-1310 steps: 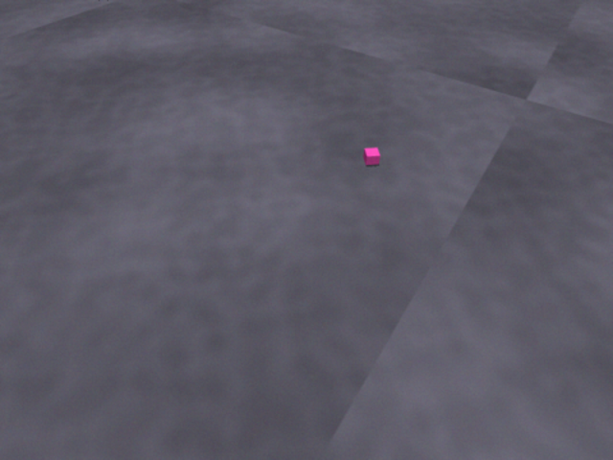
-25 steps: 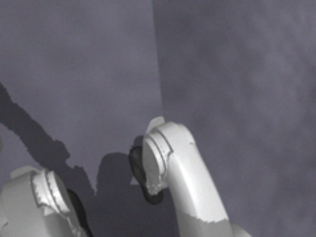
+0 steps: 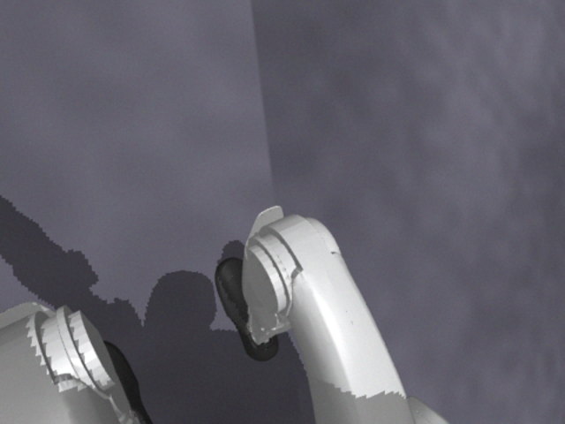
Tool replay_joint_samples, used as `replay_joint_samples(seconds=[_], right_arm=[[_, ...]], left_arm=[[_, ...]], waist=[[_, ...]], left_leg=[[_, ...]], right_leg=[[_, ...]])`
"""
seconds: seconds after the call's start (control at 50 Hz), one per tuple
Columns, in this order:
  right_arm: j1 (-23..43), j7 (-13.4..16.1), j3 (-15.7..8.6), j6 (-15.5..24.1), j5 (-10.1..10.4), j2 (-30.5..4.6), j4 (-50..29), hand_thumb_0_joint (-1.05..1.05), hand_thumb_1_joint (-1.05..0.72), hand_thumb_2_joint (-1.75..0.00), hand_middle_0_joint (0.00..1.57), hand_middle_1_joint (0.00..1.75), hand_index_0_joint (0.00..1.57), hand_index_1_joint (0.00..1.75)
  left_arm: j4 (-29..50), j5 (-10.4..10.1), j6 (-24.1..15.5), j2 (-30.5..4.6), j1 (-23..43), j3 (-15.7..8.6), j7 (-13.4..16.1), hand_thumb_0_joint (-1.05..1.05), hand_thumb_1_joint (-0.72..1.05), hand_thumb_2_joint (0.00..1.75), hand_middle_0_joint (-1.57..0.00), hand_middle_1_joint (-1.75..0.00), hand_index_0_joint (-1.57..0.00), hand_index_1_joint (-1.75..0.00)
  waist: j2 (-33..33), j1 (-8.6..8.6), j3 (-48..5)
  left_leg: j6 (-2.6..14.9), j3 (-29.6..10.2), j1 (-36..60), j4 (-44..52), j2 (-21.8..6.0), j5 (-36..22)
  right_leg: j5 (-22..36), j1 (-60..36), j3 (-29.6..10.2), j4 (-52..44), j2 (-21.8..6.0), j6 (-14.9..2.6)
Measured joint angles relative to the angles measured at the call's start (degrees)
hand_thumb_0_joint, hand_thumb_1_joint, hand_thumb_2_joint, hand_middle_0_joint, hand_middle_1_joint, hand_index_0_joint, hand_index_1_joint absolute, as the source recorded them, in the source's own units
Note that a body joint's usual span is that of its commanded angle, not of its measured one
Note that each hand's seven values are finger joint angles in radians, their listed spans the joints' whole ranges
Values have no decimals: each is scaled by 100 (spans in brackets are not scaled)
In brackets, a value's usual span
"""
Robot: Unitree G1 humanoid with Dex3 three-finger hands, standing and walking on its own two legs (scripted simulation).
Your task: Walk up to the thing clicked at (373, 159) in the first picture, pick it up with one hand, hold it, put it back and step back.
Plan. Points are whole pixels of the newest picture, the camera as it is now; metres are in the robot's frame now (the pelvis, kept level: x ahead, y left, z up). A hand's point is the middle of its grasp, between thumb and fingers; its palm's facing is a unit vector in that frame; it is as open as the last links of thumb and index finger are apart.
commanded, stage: rest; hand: left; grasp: from above
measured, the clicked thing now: out of the picture +0.50 +0.30 -0.27
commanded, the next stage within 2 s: open in 0.56 s
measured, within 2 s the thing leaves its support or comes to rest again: rests again in 0.34 s
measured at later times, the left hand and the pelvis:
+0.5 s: hand out of the picture +0.50 +0.29 -0.26, palm faces -0.35 -0.30 -0.89, open 10.0 cm; pelvis +0.00 +0.00 +0.00, yaw -1 degrees
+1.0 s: hand out of the picture +0.50 +0.29 -0.26, palm faces -0.34 -0.29 -0.89, open 11.3 cm; pelvis -0.01 +0.00 +0.01, yaw -2 degrees
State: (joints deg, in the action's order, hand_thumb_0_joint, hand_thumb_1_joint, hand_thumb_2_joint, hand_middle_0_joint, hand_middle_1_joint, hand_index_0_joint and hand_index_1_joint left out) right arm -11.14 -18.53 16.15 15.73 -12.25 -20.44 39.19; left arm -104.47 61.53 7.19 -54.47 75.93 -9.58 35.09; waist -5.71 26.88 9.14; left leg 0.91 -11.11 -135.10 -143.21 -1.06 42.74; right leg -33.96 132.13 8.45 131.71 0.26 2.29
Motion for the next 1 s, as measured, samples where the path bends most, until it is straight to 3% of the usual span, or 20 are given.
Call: replay_joint_samples(seconds=[0.74,0.88,1.0], right_arm=[[104,110,337,84,-43,-82,-267,0,-92,-90,20,30,20,30],[115,120,374,71,-61,-98,-289,0,-92,-90,20,30,20,30],[78,114,381,63,-57,-123,-310,0,-92,-90,20,30,20,30]], left_arm=[[-50,-96,-141,-538,75,124,40,-1,-5,56,-74,-51,-76,-49],[-83,-90,-190,-581,86,150,73,-1,-4,62,-64,-59,-65,-58],[-77,-76,-179,-639,118,127,112,0,-14,70,-51,-67,-51,-68]], waist=[[-208,151,354],[-238,184,400],[-233,211,418]], left_leg=[[28,-160,97,-1,-19,11],[43,-179,112,10,-19,-23],[50,-181,100,36,-20,-39]], right_leg=[[45,-189,138,-148,55,60],[79,-232,157,-187,62,71],[93,-233,161,-223,65,74]])
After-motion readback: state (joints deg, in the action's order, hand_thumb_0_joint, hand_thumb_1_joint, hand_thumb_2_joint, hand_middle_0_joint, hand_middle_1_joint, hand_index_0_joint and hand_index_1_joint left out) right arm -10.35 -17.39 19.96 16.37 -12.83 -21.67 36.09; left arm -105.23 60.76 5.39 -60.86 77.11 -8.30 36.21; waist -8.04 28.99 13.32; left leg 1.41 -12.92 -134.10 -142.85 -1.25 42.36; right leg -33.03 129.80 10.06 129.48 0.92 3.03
